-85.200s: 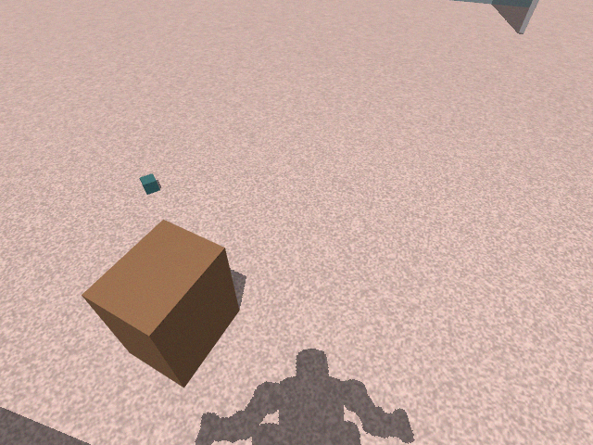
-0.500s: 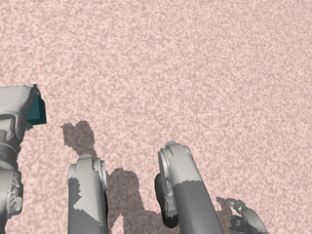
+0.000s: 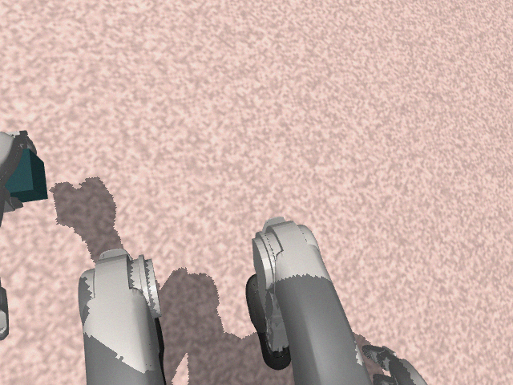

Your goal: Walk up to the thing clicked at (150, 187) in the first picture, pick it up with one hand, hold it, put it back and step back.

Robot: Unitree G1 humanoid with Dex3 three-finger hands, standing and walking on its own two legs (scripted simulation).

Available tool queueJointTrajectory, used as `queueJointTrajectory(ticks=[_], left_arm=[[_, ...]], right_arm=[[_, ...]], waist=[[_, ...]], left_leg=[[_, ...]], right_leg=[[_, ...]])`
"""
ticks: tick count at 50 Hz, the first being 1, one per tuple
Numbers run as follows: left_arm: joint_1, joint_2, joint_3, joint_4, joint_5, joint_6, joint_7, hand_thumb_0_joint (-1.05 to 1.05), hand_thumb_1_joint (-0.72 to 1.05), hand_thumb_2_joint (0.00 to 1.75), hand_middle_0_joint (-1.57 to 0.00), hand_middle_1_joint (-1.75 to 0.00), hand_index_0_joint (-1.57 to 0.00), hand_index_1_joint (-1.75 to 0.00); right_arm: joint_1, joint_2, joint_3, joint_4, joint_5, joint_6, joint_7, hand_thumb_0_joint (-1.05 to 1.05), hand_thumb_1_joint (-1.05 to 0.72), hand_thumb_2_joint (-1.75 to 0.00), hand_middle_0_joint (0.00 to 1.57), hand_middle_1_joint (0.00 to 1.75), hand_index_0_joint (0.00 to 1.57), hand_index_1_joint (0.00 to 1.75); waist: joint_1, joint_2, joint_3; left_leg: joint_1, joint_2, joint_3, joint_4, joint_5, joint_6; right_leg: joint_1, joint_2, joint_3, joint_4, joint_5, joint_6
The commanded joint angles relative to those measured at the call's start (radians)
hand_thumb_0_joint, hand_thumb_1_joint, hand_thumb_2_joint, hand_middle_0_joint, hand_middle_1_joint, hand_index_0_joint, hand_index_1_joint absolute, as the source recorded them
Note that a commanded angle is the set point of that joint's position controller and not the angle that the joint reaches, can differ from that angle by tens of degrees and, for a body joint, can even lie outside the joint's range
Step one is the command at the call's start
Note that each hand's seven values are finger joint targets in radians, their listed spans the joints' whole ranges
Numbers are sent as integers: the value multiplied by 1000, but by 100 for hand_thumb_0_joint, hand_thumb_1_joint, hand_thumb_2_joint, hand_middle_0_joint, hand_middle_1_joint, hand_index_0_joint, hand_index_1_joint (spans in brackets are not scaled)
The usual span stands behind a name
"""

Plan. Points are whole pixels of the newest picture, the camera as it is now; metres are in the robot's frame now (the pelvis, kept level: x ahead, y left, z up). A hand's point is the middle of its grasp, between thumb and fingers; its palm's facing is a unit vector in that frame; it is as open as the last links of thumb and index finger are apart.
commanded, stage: crouch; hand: left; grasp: from above
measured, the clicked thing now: (14, 177) +0.46 +0.30 -0.20
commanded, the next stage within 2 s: lower in 0.12 s
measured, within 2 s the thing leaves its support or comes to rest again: rests again in 1.18 s
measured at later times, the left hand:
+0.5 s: hand (17, 184) +0.45 +0.30 -0.22, palm faces -0.49 -0.08 -0.87, open 9.7 cm
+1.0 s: hand (31, 185) +0.46 +0.30 -0.28, palm faces -0.48 -0.09 -0.88, open 9.7 cm
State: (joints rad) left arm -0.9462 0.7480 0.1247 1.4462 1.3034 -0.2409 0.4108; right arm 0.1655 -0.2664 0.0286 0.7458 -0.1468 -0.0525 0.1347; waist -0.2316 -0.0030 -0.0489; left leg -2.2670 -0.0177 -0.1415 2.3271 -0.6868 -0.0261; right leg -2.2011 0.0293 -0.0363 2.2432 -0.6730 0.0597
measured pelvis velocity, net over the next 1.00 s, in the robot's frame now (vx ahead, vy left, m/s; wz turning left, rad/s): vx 0.01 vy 0.00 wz -0.08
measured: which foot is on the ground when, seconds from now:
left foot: down 0.00-1.00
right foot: down 0.00-1.00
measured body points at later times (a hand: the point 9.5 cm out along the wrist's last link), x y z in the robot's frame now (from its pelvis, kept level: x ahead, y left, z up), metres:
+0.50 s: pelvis +0.00 +0.00 -0.03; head +0.26 +0.07 +0.33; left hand +0.48 +0.30 -0.17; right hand +0.05 -0.28 -0.13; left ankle +0.08 +0.13 -0.32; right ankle +0.10 -0.13 -0.32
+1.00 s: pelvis +0.01 +0.00 -0.05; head +0.29 +0.09 +0.29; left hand +0.49 +0.30 -0.23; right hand +0.05 -0.27 -0.13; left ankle +0.08 +0.13 -0.32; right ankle +0.10 -0.13 -0.32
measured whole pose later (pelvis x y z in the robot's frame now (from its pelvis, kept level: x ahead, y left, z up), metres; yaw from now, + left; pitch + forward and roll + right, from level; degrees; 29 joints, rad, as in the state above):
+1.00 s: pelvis +0.01 +0.00 -0.05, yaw -4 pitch +33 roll -12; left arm -1.01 0.90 0.17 1.62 1.33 -0.25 0.53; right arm 0.11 -0.29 0.16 0.72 -0.21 -0.11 0.18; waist -0.31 -0.07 0.08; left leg -2.37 -0.02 -0.22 2.52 -0.73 -0.03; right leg -2.28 0.05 -0.09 2.38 -0.69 0.07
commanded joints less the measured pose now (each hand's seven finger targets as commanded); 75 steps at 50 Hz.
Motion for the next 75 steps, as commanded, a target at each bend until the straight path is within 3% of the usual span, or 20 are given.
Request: queueJointTrajectory(ticks=[1,7,12,14,17,31,39,44,49,54,59,60,61,64,66,69,70,71,73,75], left_arm=[[-346,279,29,-121,-17,13,58,0,50,74,-84,-78,-88,-73],[-365,294,22,-113,-15,19,48,0,54,80,-88,-79,-91,-75],[-366,328,41,-128,-17,21,48,0,51,79,-89,-77,-92,-74],[-325,282,14,-55,-14,22,42,0,51,80,-91,-74,-93,-72],[-332,302,12,-37,-14,7,42,0,49,79,-89,-74,-91,-72],[-370,426,85,-55,17,-37,127,0,58,79,-92,-79,-95,-75],[-349,370,42,21,19,-3,154,0,52,81,-89,-75,-91,-73],[-342,413,62,20,4,0,158,0,52,78,-89,-73,-91,-70],[-353,423,54,41,9,-11,165,0,57,81,-93,-74,-95,-72],[-337,471,89,47,17,-16,191,0,59,83,-95,-73,-97,-72],[-344,467,75,69,20,-8,208,0,64,84,-99,-74,-100,-73],[-329,463,70,75,16,-6,212,0,61,86,-97,-74,-98,-73],[-332,472,79,87,17,-6,215,0,62,87,-98,-74,-99,-74],[-338,456,49,98,13,-1,224,0,62,84,-98,-73,-99,-72],[-340,446,40,118,12,3,222,0,62,86,-98,-74,-99,-73],[-364,479,45,119,8,-1,222,0,61,83,-97,-73,-98,-72],[-344,481,44,127,13,1,223,0,60,82,-96,-72,-98,-71],[-345,518,68,132,13,2,228,0,61,82,-97,-72,-98,-71],[-335,507,70,145,6,-1,232,0,60,82,-96,-72,-97,-71],[-349,473,33,157,7,-8,229,0,61,82,-97,-73,-98,-72]], right_arm=[[207,-240,-67,-6,3,-5,-13,0,-90,-90,20,30,20,30],[217,-254,-53,-2,0,-6,-10,0,-91,-90,20,30,20,30],[207,-263,-50,-11,2,-4,-10,0,-91,-90,20,30,20,30],[211,-258,-35,-11,-2,-3,-6,0,-91,-90,20,30,20,30],[203,-263,-25,-11,-5,-2,-5,0,-91,-90,20,30,20,30],[179,-296,2,-13,-44,-20,6,0,-91,-90,20,30,20,30],[173,-300,18,1,-51,-34,23,0,-90,-90,20,30,20,30],[176,-316,34,-5,-53,-45,28,0,-90,-89,20,30,20,30],[168,-332,49,-17,-59,-57,35,0,-90,-90,20,30,20,30],[152,-347,59,-29,-66,-67,44,0,-90,-90,20,30,20,30],[151,-352,75,-23,-79,-78,55,0,-90,-90,20,30,20,30],[142,-349,79,-23,-78,-79,55,0,-90,-90,20,30,20,30],[142,-362,77,-28,-81,-81,54,0,-90,-90,20,30,20,30],[131,-348,90,-19,-81,-83,58,0,-90,-90,20,30,20,30],[136,-357,92,-20,-86,-90,60,0,-90,-90,20,30,20,30],[129,-375,99,-37,-88,-100,63,0,-90,-90,20,30,20,30],[128,-374,102,-37,-87,-102,63,0,-90,-90,20,30,20,30],[134,-379,102,-29,-90,-105,64,0,-90,-90,20,30,20,30],[129,-384,105,-38,-91,-107,63,0,-90,-90,20,30,20,30],[120,-375,117,-46,-99,-112,67,0,-90,-90,20,30,20,30]], waist=[[-3,303,-721],[-24,307,-700],[-10,341,-709],[-34,290,-638],[-36,279,-648],[-53,356,-648],[-86,376,-612],[-80,373,-624],[-108,369,-586],[-97,397,-591],[-117,415,-566],[-104,426,-566],[-120,401,-557],[-114,412,-550],[-137,398,-518],[-150,392,-504],[-138,395,-509],[-142,389,-513],[-139,384,-512],[-161,377,-489]], left_leg=[[546,7,104,-235,163,48],[526,7,91,-213,181,47],[534,6,92,-199,204,43],[480,3,94,-180,188,47],[460,4,90,-158,196,51],[436,10,88,-88,183,47],[458,14,63,-75,219,41],[467,16,53,-72,256,38],[450,20,50,-40,264,37],[458,24,42,-47,251,33],[470,28,36,-42,263,30],[466,29,34,-47,256,31],[454,29,33,-34,262,32],[440,32,30,-45,241,33],[434,30,30,-36,225,35],[426,34,21,-32,216,36],[432,35,21,-37,231,35],[429,37,21,-26,230,37],[426,37,16,-34,232,34],[405,38,15,-29,198,39]], right_leg=[[307,11,-103,-209,188,-94],[294,11,-115,-178,210,-92],[283,11,-117,-157,231,-95],[272,10,-118,-158,221,-89],[289,17,-120,-147,230,-86],[286,29,-145,-97,226,-84],[237,37,-167,-57,261,-86],[275,39,-176,-52,288,-85],[276,42,-183,-49,297,-88],[281,49,-194,-44,285,-92],[280,50,-205,-33,299,-87],[281,52,-201,-34,296,-88],[281,52,-207,-37,303,-87],[288,56,-202,-35,296,-87],[274,55,-207,-36,284,-83],[278,56,-213,-37,277,-84],[291,57,-213,-41,288,-82],[299,59,-211,-39,291,-80],[306,59,-215,-45,287,-82],[302,61,-217,-50,271,-79]])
